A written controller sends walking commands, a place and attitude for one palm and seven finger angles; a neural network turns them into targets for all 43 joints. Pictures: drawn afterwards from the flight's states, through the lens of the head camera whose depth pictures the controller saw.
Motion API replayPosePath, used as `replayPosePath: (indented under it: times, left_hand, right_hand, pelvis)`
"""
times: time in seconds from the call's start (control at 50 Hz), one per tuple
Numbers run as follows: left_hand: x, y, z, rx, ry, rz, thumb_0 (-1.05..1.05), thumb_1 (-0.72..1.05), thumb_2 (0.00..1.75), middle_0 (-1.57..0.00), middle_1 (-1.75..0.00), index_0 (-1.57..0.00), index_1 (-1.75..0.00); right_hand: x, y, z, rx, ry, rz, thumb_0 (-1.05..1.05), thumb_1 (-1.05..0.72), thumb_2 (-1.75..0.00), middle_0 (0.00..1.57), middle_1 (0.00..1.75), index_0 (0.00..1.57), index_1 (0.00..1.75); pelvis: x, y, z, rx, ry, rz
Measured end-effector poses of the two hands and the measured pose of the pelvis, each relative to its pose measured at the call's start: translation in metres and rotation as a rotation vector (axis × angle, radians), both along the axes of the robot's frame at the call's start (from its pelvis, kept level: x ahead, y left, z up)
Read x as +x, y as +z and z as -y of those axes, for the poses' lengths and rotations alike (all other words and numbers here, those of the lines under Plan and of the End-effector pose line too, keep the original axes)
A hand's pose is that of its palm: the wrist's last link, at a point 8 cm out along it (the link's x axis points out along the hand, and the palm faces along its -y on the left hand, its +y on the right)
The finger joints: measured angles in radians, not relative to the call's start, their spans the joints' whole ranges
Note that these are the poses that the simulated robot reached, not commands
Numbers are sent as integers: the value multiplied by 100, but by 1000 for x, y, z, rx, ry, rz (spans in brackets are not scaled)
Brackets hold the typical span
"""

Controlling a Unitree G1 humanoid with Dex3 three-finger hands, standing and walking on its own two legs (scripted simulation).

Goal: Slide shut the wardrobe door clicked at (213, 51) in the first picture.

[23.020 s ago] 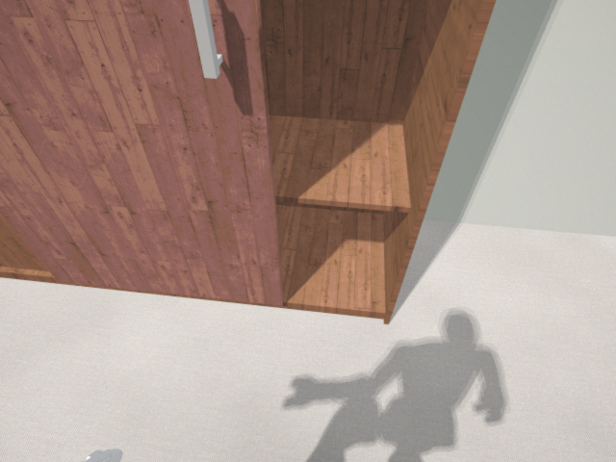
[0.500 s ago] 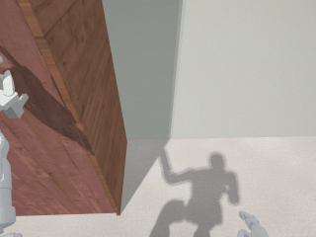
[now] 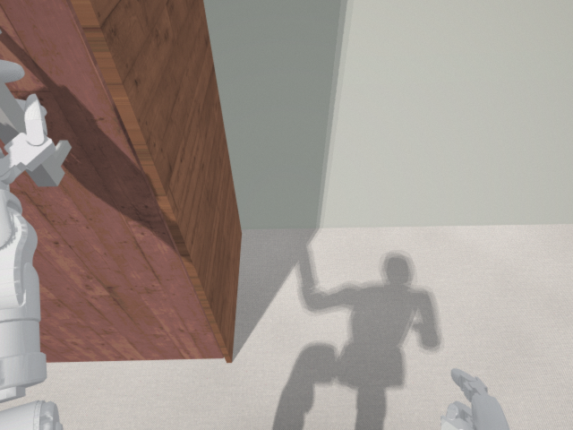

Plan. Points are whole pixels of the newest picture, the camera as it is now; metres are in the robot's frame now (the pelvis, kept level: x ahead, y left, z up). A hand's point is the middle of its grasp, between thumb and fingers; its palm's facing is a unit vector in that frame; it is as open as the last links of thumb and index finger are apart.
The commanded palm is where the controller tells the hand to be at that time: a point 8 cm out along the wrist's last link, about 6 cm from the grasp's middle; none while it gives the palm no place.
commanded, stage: stop walking and hold the door there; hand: left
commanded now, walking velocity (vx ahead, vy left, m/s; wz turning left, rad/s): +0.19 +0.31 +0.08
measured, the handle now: (20, 110) +0.38 +0.31 +0.26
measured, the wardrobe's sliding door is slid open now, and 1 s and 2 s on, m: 0.00 0.00 0.01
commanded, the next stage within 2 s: loosen the grip on the handle in 0.98 s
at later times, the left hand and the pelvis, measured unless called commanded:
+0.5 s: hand (38, 134) +0.36 +0.29 +0.24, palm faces +0.56 -0.81 -0.17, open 6.1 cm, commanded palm +0.31 +0.32 +0.23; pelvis +0.02 -0.02 +0.01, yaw -1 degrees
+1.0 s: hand (36, 135) +0.36 +0.29 +0.24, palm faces +0.60 -0.77 -0.22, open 6.0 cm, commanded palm +0.31 +0.32 +0.23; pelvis +0.03 -0.04 +0.01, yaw -1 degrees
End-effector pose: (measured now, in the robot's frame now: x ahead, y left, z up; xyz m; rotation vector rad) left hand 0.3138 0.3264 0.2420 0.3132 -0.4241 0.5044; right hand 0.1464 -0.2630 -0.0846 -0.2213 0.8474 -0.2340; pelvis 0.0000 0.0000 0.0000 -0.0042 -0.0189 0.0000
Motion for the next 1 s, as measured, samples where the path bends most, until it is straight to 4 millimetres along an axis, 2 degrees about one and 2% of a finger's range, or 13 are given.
replayPosePath:
  times: [0.18,0.28,0.36,0.56,0.66,0.8,1.0]
  left_hand:
    - [-1,0,2,-28,-11,-9,-15,65,82,-45,-141,-27,-138]
    - [0,0,3,-51,-2,-11,-14,65,82,-46,-141,-28,-137]
    - [0,0,3,-43,12,-8,-14,64,83,-46,-140,-29,-138]
    - [-1,1,3,-23,59,-15,-16,62,83,-46,-140,-32,-138]
    - [-1,1,4,-12,82,-27,-18,61,82,-46,-140,-32,-139]
    - [-2,2,4,-10,106,-45,-19,61,80,-46,-140,-33,-139]
    - [-3,3,4,-3,115,-60,-20,61,78,-46,-140,-35,-140]
  right_hand:
    - [-16,-20,-48,97,63,-21,1,-90,-90,20,30,20,30]
    - [-20,-19,-56,116,91,-63,1,-90,-90,20,30,21,30]
    - [-12,-12,-46,98,91,-61,1,-90,-90,21,30,21,30]
    - [24,12,9,7,48,22,1,-90,-90,20,30,21,30]
    - [38,20,27,-10,24,62,1,-90,-90,20,30,20,30]
    - [40,20,32,3,13,70,1,-91,-90,20,30,20,30]
    - [18,7,26,35,3,4,1,-90,-90,20,30,21,30]
  pelvis:
    - [-9,-2,-8,-9,-10,24]
    - [-1,4,-2,-12,-10,23]
    - [7,8,5,-14,-11,16]
    - [24,11,23,-16,-14,-2]
    - [29,12,30,-17,-19,-8]
    - [33,12,37,-17,-20,-10]
    - [31,12,40,-17,-24,-9]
